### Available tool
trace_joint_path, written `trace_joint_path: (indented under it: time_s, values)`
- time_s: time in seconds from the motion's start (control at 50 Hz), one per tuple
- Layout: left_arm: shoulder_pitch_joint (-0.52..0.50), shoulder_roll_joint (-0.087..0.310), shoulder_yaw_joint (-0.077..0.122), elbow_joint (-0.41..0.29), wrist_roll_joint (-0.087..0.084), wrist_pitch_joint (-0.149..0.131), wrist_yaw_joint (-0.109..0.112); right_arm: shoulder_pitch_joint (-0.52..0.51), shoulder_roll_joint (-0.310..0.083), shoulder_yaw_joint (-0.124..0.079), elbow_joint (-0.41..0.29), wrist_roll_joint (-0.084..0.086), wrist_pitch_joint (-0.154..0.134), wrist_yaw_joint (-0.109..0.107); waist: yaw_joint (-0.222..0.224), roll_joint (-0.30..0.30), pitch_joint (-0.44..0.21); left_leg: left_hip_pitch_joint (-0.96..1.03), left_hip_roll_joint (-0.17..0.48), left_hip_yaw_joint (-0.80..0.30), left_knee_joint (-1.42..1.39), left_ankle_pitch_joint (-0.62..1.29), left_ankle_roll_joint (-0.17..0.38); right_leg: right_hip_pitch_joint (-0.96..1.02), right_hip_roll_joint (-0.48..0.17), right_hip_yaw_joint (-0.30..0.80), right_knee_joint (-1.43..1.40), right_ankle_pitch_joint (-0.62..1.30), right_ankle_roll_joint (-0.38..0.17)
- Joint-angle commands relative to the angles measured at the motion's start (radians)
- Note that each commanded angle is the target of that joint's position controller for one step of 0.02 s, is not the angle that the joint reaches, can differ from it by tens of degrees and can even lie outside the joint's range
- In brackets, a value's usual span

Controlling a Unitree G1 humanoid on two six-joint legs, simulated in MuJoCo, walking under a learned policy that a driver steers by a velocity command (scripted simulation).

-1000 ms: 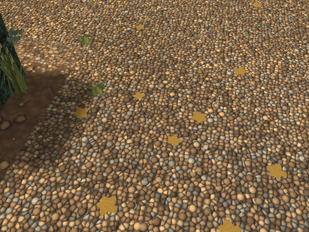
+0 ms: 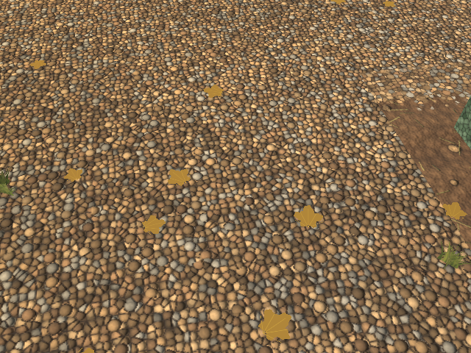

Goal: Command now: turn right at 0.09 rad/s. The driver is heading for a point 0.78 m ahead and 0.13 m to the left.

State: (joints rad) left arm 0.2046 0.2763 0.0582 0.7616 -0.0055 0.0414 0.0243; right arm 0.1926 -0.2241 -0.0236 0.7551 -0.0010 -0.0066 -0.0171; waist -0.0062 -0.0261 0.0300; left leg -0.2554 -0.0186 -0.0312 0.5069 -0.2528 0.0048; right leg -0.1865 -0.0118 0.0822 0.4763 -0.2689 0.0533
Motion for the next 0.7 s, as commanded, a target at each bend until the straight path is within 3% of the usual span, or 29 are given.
trace_joint_path:
  time_s: [0.02,0.04,0.06,0.1,0.14,0.16,0.2,0.22,0.26,0.3,0.32,0.34,0.36,0.38,0.42,0.46,0.5,0.58,0.64,0.7]
  values:
    - [0.024,0.206,0.044,-0.039,0.012,-0.011,0.01,0.075,-0.145,-0.031,-0.042,-0.018,-0.043,0.015,-0.055,-0.036,-0.109,-0.02,0.081,-0.078,-0.082,0.2,0.035,0.148,-0.093,0.074,-0.034,0.373,-0.086]
    - [0.016,0.135,0.032,-0.031,0.01,-0.012,0.001,0.024,-0.131,-0.025,-0.037,-0.025,-0.048,0.014,-0.017,-0.059,-0.122,0.051,0.048,-0.028,-0.068,0.119,-0.01,0.065,-0.077,0.068,-0.045,0.226,-0.114]
    - [0.024,0.086,0.017,-0.02,0.016,-0.015,-0.003,-0.012,-0.129,-0.025,-0.031,-0.022,-0.045,0.013,0.0,-0.046,-0.11,0.063,0.028,-0.004,-0.043,0.036,-0.028,0.032,-0.061,0.069,-0.081,0.048,-0.113]
    - [0.043,0.124,0.026,-0.008,0.012,-0.02,0.0,-0.037,-0.121,-0.027,-0.031,-0.002,-0.027,0.0,0.022,-0.112,-0.02,-0.035,-0.028,0.06,0.064,-0.166,-0.019,-0.032,-0.074,0.129,-0.157,-0.324,-0.142]
    - [0.102,0.171,0.034,0.002,0.006,-0.037,0.002,-0.069,-0.123,-0.033,-0.056,0.018,-0.036,-0.003,0.053,-0.2,0.094,-0.178,-0.026,0.078,0.205,-0.207,0.0,-0.069,-0.206,0.333,-0.28,-0.547,-0.228]
    - [0.107,0.174,0.034,0.006,0.001,-0.047,0.005,-0.077,-0.126,-0.036,-0.065,0.027,-0.048,0.0,0.053,-0.213,0.131,-0.221,0.005,0.044,0.261,-0.204,0.02,-0.082,-0.256,0.403,-0.313,-0.541,-0.262]
    - [0.103,0.16,0.031,0.008,-0.007,-0.065,0.008,-0.073,-0.132,-0.041,-0.072,0.037,-0.073,0.016,0.047,-0.206,0.135,-0.302,0.052,0.005,0.295,-0.268,0.059,-0.009,-0.29,0.425,-0.317,-0.441,-0.281]
    - [0.087,0.156,0.03,0.003,-0.015,-0.069,0.006,-0.065,-0.128,-0.039,-0.069,0.038,-0.083,0.026,0.037,-0.179,0.124,-0.281,0.061,0.008,0.234,-0.261,0.073,0.011,-0.277,0.388,-0.309,-0.381,-0.268]
    - [0.018,0.159,0.03,-0.014,-0.028,-0.068,-0.001,0.013,-0.118,-0.041,-0.024,0.027,-0.095,0.04,-0.018,-0.13,0.066,-0.026,0.022,0.069,0.04,-0.066,0.077,-0.076,-0.195,0.243,-0.267,-0.237,-0.223]
    - [0.009,0.121,0.019,-0.019,-0.014,-0.067,-0.005,0.166,-0.136,-0.058,0.047,0.018,-0.089,0.041,-0.079,-0.072,-0.004,0.248,-0.016,0.086,-0.014,0.048,0.049,-0.198,-0.118,0.137,-0.132,-0.156,-0.181]
    - [-0.011,0.056,-0.001,-0.036,-0.001,-0.074,-0.01,0.267,-0.178,-0.069,0.063,0.019,-0.089,0.034,-0.117,0.071,-0.029,0.357,0.116,-0.109,-0.113,-0.051,0.084,-0.298,-0.038,0.042,0.11,-0.112,-0.126]
    - [-0.012,0.03,-0.007,-0.087,-0.009,-0.093,-0.006,0.337,-0.308,-0.095,0.06,0.015,-0.091,0.039,-0.12,0.34,-0.054,0.437,0.35,-0.557,-0.288,-0.242,0.228,-0.497,0.069,-0.055,0.418,-0.236,-0.067]
    - [-0.012,0.099,0.013,-0.09,-0.032,-0.11,-0.003,0.297,-0.262,-0.078,0.051,0.003,-0.098,0.042,-0.094,0.264,-0.004,0.373,0.421,-0.714,-0.354,-0.397,0.299,-0.591,0.03,0.025,0.599,-0.31,-0.073]
    - [-0.011,0.123,0.02,-0.082,-0.044,-0.121,-0.01,0.231,-0.213,-0.062,0.036,0.006,-0.104,0.039,-0.064,0.19,0.073,0.336,0.397,-0.626,-0.354,-0.421,0.278,-0.652,-0.028,0.043,0.654,-0.214,-0.096]
    - [-0.016,0.107,0.02,-0.06,-0.025,-0.131,-0.019,0.173,-0.191,-0.051,0.02,0.0,-0.105,0.038,-0.041,0.117,0.085,0.317,0.312,-0.435,-0.359,-0.224,0.218,-0.653,-0.081,0.011,0.623,-0.049,-0.114]
    - [-0.028,0.088,0.02,-0.054,-0.011,-0.131,-0.035,0.18,-0.17,-0.041,0.022,-0.004,-0.099,0.035,-0.039,0.122,0.057,0.297,0.247,-0.287,-0.371,0.0,0.183,-0.59,-0.097,-0.018,0.559,0.054,-0.104]
    - [-0.061,0.065,0.014,-0.065,-0.006,-0.126,-0.044,0.213,-0.171,-0.039,0.035,0.004,-0.093,0.03,-0.047,0.113,0.044,0.302,0.224,-0.2,-0.375,0.175,0.189,-0.586,-0.088,-0.054,0.483,0.118,-0.075]
    - [-0.198,0.023,-0.008,-0.117,-0.009,-0.13,-0.054,0.239,-0.198,-0.041,0.053,0.006,-0.078,0.014,-0.077,0.105,0.066,0.232,0.193,-0.09,-0.395,0.271,0.182,-0.504,-0.059,-0.092,0.22,0.277,-0.036]
    - [-0.281,0.028,-0.013,-0.146,-0.017,-0.137,-0.069,0.278,-0.211,-0.043,0.074,0.012,-0.073,0.009,-0.095,0.103,0.098,0.207,0.216,-0.073,-0.409,0.254,0.187,-0.435,-0.034,-0.106,0.11,0.351,-0.039]
    - [-0.316,0.053,-0.01,-0.169,-0.02,-0.144,-0.082,0.284,-0.216,-0.048,0.092,0.021,-0.065,0.007,-0.072,0.106,0.109,0.293,0.262,-0.072,-0.37,0.34,0.174,-0.436,-0.028,-0.088,0.049,0.314,-0.079]
